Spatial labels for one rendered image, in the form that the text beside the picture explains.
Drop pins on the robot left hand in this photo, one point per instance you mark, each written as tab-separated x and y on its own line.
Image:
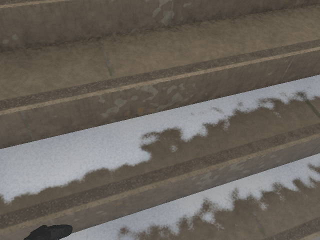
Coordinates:
54	232

